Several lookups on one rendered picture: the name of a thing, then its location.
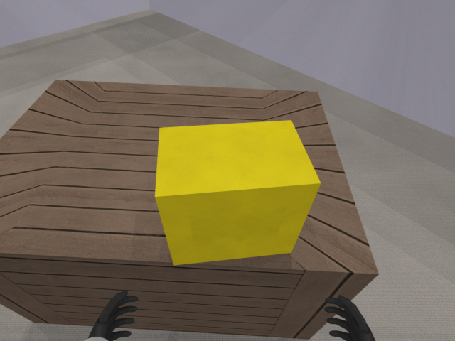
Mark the carton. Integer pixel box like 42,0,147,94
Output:
155,120,321,266

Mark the pedestal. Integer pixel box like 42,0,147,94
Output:
0,80,379,340

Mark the left robot hand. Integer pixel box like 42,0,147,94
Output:
88,291,138,341

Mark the right robot hand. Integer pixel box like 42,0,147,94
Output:
324,295,375,341

